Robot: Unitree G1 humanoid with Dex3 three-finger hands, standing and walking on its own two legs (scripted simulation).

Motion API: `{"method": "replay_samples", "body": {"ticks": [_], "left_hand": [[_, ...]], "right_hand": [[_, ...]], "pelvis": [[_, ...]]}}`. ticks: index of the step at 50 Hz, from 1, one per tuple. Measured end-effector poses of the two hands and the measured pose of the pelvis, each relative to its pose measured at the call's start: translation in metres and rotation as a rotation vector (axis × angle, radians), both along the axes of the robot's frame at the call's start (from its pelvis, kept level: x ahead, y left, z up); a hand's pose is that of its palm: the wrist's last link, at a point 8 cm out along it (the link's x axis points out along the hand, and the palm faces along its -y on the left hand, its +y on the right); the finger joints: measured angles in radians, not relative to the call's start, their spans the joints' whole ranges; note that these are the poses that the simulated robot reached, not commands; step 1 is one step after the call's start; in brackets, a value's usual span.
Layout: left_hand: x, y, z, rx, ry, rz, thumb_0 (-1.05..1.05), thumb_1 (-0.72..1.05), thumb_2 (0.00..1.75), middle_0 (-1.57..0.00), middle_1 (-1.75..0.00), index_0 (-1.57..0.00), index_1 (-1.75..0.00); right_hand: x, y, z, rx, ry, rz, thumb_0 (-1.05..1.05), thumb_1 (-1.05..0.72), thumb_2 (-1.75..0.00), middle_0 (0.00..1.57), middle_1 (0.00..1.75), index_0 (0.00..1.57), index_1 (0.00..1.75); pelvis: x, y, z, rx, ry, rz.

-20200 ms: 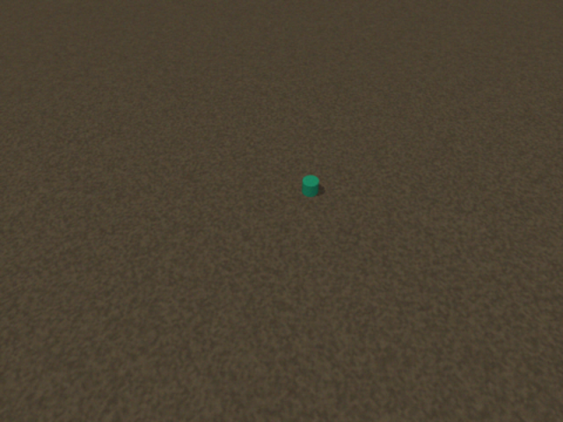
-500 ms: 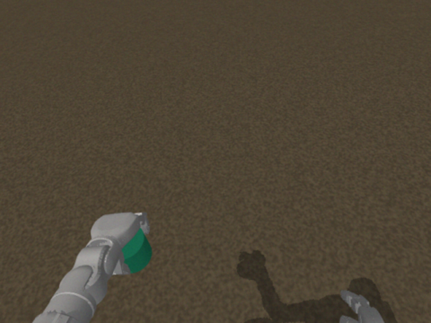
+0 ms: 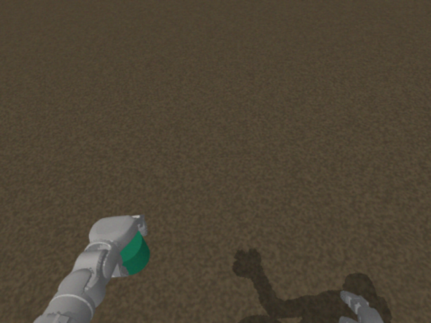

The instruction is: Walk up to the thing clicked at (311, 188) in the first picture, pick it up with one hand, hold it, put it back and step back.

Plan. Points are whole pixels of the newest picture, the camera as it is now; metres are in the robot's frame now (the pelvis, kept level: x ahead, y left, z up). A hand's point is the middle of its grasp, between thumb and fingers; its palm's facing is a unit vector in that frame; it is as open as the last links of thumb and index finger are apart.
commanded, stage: crouch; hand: left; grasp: from above
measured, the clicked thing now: (127, 250) +0.30 +0.22 -0.09
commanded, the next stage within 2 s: lower in 1.74 s
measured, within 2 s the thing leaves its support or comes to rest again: neither
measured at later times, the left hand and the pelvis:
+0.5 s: hand (145, 266) +0.32 +0.23 -0.27, palm faces -0.42 +0.03 -0.91, open 10.6 cm; pelvis -0.04 +0.01 -0.15, yaw +0 degrees
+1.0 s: hand (157, 284) +0.34 +0.25 -0.49, palm faces -0.45 -0.01 -0.89, open 10.5 cm; pelvis -0.06 +0.01 -0.31, yaw -2 degrees
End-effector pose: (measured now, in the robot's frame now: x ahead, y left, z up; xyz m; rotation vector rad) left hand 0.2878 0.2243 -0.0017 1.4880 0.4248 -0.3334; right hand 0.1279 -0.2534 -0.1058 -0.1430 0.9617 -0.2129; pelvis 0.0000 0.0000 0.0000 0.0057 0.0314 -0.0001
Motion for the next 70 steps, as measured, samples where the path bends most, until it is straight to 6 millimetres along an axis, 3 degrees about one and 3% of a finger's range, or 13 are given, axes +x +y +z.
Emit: {"method": "replay_samples", "body": {"ticks": [7, 13, 22, 29, 37, 44, 56, 70], "left_hand": [[-0.002, 0.003, -0.041, 0.034, 0.012, -0.004, 0.01, -0.11, 0.74, -0.54, -0.82, -0.53, -0.83], [0.007, 0.006, -0.091, 0.062, 0.002, -0.020, 0.01, -0.12, 0.74, -0.54, -0.82, -0.53, -0.83], [0.031, 0.007, -0.184, 0.081, -0.041, -0.040, 0.01, -0.11, 0.72, -0.55, -0.80, -0.55, -0.81], [0.045, 0.011, -0.253, 0.090, -0.055, -0.015, 0.01, -0.11, 0.70, -0.57, -0.79, -0.56, -0.80], [0.046, 0.019, -0.334, 0.070, 0.005, -0.008, 0.01, -0.11, 0.70, -0.57, -0.78, -0.57, -0.79], [0.048, 0.021, -0.393, 0.045, 0.003, -0.034, 0.01, -0.12, 0.70, -0.58, -0.78, -0.58, -0.79], [0.061, 0.025, -0.452, 0.049, -0.021, 0.001, 0.01, -0.12, 0.71, -0.59, -0.76, -0.59, -0.77], [0.067, 0.025, -0.496, 0.041, -0.004, 0.000, 0.01, -0.12, 0.70, -0.59, -0.76, -0.59, -0.77]], "right_hand": [[-0.013, -0.006, -0.013, -0.026, 0.067, 0.017, 0.00, -0.90, -0.90, 0.20, 0.30, 0.20, 0.30], [-0.041, -0.019, -0.043, -0.071, 0.147, 0.008, 0.00, -0.89, -0.90, 0.20, 0.30, 0.20, 0.30], [-0.093, -0.031, -0.122, -0.131, 0.271, -0.037, 0.00, -0.90, -0.90, 0.20, 0.30, 0.20, 0.30], [-0.120, -0.020, -0.193, -0.121, 0.336, -0.051, 0.00, -0.90, -0.90, 0.20, 0.30, 0.20, 0.30], [-0.127, -0.004, -0.259, -0.086, 0.367, -0.001, 0.00, -0.90, -0.90, 0.20, 0.30, 0.20, 0.30], [-0.119, -0.006, -0.301, -0.096, 0.379, 0.057, 0.00, -0.90, -0.90, 0.20, 0.30, 0.20, 0.30], [-0.110, -0.020, -0.341, -0.121, 0.380, 0.112, 0.00, -0.91, -0.90, 0.20, 0.30, 0.20, 0.30], [-0.135, -0.022, -0.381, -0.101, 0.431, 0.106, 0.00, -0.91, -0.91, 0.20, 0.30, 0.20, 0.30]], "pelvis": [[-0.005, -0.001, -0.011, -0.004, 0.068, 0.013], [-0.014, 0.000, -0.043, -0.016, 0.185, 0.020], [-0.031, 0.004, -0.121, -0.034, 0.376, 0.015], [-0.046, 0.008, -0.184, -0.045, 0.480, 0.009], [-0.057, 0.009, -0.243, -0.059, 0.563, 0.008], [-0.059, 0.008, -0.286, -0.074, 0.611, 0.007], [-0.062, 0.003, -0.334, -0.082, 0.623, -0.011], [-0.070, 0.001, -0.376, -0.079, 0.602, -0.030]]}}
